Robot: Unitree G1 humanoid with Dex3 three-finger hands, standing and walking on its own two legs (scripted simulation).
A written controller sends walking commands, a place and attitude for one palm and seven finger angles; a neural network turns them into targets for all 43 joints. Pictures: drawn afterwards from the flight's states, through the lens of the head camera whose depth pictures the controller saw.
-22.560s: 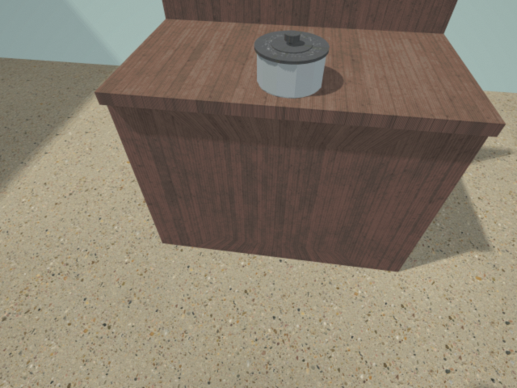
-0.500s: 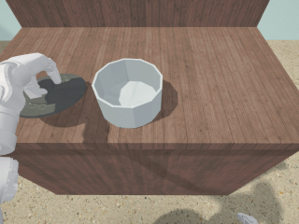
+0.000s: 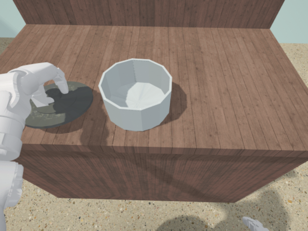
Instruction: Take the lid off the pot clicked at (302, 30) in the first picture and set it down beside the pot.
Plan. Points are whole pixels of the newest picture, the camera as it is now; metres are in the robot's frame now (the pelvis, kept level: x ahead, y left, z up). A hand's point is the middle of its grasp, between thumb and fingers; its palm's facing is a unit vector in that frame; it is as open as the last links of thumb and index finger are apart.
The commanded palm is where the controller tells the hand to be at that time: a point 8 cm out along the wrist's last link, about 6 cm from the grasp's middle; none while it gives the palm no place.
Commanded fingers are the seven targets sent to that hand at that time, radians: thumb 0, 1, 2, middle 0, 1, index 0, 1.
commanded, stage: lower the lid onto the table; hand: left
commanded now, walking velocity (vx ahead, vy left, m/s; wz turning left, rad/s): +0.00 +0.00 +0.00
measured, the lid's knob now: (53, 94) +0.45 +0.28 +0.08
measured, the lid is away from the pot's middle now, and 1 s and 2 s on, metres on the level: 0.23 0.24 0.24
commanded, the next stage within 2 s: open the fingers wide in 0.82 s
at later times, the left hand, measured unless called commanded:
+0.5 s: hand (45, 96) +0.43 +0.29 +0.10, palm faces -0.46 -0.14 -0.88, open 7.2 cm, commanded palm +0.45 +0.30 +0.15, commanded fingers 0.00 0.64 1.07 -1.02 -0.98 -0.88 -0.92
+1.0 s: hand (45, 97) +0.43 +0.29 +0.10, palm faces -0.44 -0.07 -0.90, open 7.2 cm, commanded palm +0.44 +0.29 +0.14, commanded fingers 0.00 0.56 1.01 -0.94 -0.97 -0.81 -0.91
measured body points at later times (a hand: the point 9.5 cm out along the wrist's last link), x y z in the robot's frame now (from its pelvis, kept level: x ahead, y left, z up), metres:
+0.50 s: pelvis -0.01 +0.01 -0.01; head +0.04 +0.01 +0.44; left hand +0.45 +0.29 +0.15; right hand +0.05 -0.27 -0.13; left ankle +0.03 +0.11 -0.74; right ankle -0.03 -0.15 -0.74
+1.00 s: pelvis -0.02 +0.01 -0.02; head +0.03 +0.02 +0.43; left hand +0.45 +0.29 +0.15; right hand +0.00 -0.27 -0.13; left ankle +0.03 +0.11 -0.74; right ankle -0.03 -0.15 -0.74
